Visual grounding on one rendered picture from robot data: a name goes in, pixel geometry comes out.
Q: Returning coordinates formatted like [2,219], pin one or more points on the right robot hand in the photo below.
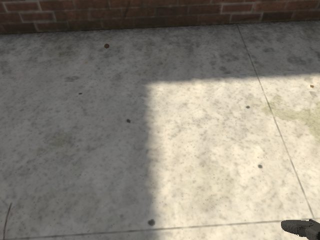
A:
[309,229]

